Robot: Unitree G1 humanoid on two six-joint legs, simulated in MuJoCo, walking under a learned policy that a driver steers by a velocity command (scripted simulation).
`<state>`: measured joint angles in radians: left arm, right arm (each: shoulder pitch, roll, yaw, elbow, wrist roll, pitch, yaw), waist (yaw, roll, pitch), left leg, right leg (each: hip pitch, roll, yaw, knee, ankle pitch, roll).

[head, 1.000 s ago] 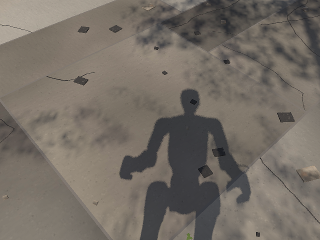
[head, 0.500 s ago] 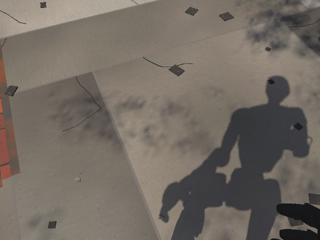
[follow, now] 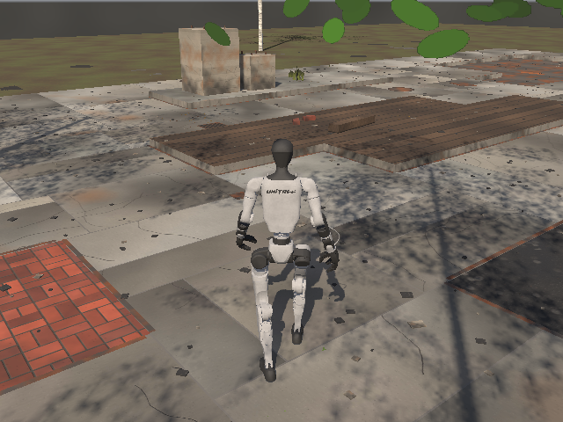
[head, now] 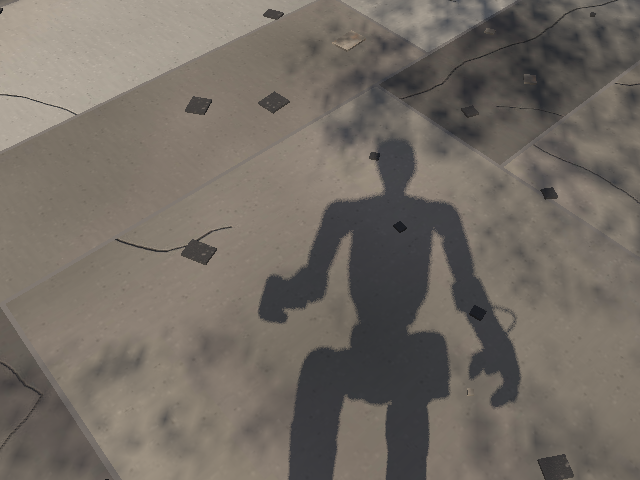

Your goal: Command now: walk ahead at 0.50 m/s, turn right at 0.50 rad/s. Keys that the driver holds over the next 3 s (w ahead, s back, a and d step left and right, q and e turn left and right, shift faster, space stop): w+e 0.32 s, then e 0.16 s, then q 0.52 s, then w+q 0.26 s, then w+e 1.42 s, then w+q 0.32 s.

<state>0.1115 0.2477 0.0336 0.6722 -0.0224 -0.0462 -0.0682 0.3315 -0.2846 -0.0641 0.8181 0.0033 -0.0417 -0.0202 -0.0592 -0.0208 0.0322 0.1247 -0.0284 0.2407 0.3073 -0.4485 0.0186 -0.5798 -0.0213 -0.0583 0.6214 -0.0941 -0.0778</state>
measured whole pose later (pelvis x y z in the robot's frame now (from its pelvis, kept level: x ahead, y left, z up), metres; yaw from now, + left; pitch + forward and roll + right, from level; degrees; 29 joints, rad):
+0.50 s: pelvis +0.29 +0.01 +0.00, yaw -19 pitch +2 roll +0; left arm 0.34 0.32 0.08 0.70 -0.01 -0.01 0.03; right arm 0.04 -0.28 -0.03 0.65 -0.03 -0.11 0.01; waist 0.07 0.00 0.03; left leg -0.49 -0.02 -0.05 0.49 -0.05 0.00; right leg -0.18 0.12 0.25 0.72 -0.54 -0.03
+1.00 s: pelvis +0.37 +0.00 +0.02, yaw -10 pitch +1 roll +0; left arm 0.17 0.26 0.05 0.66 0.01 0.01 0.04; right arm 0.19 -0.33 -0.09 0.71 0.02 0.04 0.00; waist 0.00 0.02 0.04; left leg -0.50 -0.04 -0.03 1.01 -0.47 -0.06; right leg -0.25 -0.03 -0.01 0.48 -0.25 0.01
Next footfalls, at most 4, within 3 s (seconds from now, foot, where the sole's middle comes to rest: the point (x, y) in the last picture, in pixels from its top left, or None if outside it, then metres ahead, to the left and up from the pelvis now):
0.02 right None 0.18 -0.09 -0.76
0.48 left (290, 463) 0.49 0.06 -0.76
0.82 right None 0.38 -0.14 -0.76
1.18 left None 0.43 0.12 -0.76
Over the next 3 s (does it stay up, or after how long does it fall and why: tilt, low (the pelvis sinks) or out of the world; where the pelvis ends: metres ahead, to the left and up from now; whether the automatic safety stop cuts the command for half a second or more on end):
stays up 1.24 -0.26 0.03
